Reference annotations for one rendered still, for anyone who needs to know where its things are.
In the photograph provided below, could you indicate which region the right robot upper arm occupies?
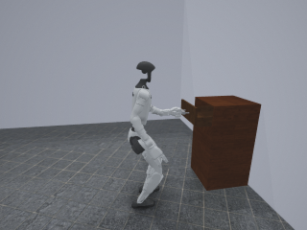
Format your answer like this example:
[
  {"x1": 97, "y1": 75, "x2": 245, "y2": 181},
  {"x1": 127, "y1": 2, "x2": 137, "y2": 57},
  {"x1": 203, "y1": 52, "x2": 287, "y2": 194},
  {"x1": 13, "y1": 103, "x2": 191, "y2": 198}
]
[{"x1": 130, "y1": 88, "x2": 150, "y2": 123}]

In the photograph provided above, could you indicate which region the robot right shin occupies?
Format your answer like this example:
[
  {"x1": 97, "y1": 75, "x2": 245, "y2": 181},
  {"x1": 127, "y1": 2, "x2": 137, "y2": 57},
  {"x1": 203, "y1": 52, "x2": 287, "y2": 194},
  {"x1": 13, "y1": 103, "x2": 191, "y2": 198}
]
[{"x1": 137, "y1": 172, "x2": 163, "y2": 203}]

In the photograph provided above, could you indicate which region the robot shin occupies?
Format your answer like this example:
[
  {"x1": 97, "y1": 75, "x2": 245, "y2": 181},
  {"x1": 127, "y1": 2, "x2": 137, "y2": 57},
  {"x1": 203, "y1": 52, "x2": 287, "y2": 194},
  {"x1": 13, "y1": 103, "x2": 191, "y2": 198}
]
[
  {"x1": 137, "y1": 172, "x2": 163, "y2": 203},
  {"x1": 145, "y1": 158, "x2": 163, "y2": 182}
]

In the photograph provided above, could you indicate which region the left robot hand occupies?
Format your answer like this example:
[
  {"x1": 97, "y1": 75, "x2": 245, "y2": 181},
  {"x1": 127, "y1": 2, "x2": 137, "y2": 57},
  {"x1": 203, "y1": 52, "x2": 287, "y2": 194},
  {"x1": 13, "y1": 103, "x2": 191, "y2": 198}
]
[{"x1": 170, "y1": 107, "x2": 182, "y2": 118}]

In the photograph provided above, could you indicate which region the robot right forearm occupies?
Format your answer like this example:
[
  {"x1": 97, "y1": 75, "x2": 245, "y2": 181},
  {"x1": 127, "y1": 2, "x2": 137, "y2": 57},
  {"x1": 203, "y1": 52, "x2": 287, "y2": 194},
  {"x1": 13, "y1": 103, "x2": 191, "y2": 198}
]
[{"x1": 131, "y1": 117, "x2": 154, "y2": 150}]

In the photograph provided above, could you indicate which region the cabinet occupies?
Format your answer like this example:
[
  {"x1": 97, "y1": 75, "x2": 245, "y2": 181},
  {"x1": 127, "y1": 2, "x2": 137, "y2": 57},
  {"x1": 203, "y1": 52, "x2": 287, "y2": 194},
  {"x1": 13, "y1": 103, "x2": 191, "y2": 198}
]
[{"x1": 191, "y1": 95, "x2": 261, "y2": 191}]

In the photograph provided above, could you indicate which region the robot left shin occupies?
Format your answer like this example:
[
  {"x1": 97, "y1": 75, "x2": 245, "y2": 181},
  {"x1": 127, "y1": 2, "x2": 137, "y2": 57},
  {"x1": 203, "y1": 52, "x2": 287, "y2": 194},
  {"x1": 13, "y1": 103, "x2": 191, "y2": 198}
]
[{"x1": 145, "y1": 158, "x2": 163, "y2": 182}]

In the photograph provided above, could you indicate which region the right robot hand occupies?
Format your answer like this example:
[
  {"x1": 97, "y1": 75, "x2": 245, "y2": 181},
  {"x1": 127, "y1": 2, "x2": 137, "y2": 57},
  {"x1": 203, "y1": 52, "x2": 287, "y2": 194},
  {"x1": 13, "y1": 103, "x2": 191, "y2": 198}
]
[{"x1": 149, "y1": 146, "x2": 168, "y2": 168}]

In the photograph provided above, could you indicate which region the handle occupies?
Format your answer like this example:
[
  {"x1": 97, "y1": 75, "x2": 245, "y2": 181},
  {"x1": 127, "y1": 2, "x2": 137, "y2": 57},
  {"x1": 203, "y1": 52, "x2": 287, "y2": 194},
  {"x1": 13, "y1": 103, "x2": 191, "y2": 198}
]
[{"x1": 181, "y1": 109, "x2": 190, "y2": 115}]

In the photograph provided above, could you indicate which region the robot left forearm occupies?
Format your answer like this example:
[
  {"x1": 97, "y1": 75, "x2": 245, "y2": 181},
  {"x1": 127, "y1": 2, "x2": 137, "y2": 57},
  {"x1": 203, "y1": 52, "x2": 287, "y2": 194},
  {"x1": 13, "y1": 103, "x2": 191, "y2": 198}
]
[{"x1": 151, "y1": 105, "x2": 171, "y2": 117}]

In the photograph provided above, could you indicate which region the drawer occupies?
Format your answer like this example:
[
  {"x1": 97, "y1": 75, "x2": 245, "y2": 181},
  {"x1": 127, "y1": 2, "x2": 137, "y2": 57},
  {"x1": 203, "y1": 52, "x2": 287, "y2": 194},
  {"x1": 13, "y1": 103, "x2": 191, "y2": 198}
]
[{"x1": 180, "y1": 99, "x2": 214, "y2": 127}]

